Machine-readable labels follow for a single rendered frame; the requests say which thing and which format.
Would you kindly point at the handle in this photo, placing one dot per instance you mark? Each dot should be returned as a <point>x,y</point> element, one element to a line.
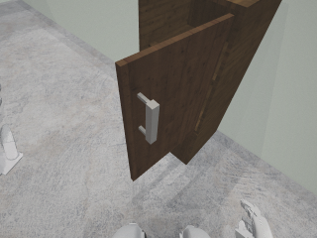
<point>152,119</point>

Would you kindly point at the right robot hand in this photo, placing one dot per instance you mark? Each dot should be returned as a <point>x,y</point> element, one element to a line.
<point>257,228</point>

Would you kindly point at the cupboard door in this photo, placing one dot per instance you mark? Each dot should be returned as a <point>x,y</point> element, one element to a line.
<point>176,74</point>

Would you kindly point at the robot left shin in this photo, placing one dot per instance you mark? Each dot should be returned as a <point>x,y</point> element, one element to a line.
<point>134,224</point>

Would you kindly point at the left robot hand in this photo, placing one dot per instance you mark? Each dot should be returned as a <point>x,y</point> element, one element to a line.
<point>11,157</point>

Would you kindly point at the left robot thigh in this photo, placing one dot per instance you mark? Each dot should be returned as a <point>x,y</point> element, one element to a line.
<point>129,231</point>

